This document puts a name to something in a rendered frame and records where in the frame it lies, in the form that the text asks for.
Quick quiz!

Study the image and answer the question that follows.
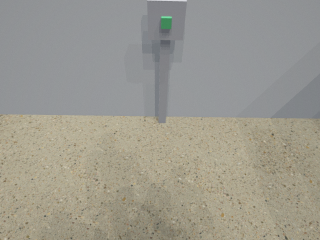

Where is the panel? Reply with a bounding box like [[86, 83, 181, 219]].
[[147, 0, 187, 123]]

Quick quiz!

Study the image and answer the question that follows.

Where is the button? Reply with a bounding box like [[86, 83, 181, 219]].
[[161, 16, 172, 29]]

